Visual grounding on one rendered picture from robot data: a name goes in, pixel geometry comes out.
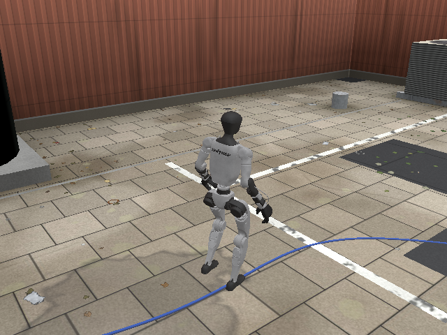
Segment robot right hand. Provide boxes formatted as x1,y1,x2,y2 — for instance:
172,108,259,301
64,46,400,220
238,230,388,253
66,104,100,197
256,204,272,223

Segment robot right forearm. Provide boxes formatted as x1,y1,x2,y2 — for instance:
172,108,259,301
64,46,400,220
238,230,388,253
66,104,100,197
247,178,267,209

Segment robot left thigh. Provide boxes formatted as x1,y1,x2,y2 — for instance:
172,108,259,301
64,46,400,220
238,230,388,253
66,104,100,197
203,189,226,232

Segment robot left forearm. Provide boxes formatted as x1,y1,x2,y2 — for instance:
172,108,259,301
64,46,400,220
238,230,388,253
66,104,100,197
195,167,209,181

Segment robot right thigh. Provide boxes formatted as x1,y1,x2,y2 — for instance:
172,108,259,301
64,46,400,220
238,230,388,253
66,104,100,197
229,199,250,248

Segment right robot upper arm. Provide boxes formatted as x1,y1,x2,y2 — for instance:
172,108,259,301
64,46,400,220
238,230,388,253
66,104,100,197
237,145,253,188

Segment robot left hand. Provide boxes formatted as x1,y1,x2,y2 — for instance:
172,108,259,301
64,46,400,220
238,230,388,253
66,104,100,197
201,176,218,190

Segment left robot upper arm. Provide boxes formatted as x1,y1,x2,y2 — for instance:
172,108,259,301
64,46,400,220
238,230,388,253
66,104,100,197
195,137,217,170

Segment robot thigh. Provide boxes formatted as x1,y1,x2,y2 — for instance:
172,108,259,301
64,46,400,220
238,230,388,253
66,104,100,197
203,189,226,232
229,199,250,248

